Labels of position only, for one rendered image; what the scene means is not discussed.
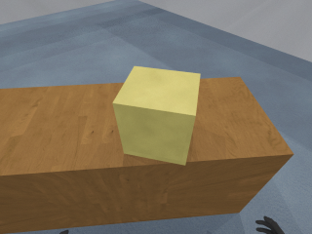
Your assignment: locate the carton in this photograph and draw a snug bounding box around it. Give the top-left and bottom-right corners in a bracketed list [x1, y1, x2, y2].
[112, 66, 201, 166]

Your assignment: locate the right robot hand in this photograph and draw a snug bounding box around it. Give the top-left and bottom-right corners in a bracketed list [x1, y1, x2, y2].
[255, 216, 285, 234]

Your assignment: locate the pedestal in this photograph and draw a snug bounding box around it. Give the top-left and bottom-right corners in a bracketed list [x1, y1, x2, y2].
[0, 76, 293, 234]

